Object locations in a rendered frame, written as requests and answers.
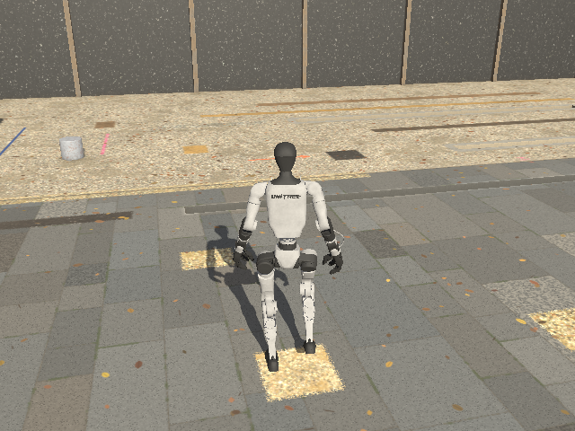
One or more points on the left robot forearm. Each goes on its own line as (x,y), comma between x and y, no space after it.
(242,239)

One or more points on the right robot forearm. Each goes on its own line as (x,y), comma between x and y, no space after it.
(330,240)

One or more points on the robot right upper arm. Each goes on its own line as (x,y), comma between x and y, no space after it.
(314,189)

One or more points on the right robot hand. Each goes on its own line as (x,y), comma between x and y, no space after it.
(335,260)

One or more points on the robot right foot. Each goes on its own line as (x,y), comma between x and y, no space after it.
(309,347)

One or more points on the robot left upper arm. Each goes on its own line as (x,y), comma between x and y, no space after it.
(253,205)

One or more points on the left robot hand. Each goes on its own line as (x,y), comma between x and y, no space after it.
(244,256)

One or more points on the robot left thigh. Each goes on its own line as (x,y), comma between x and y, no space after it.
(265,268)

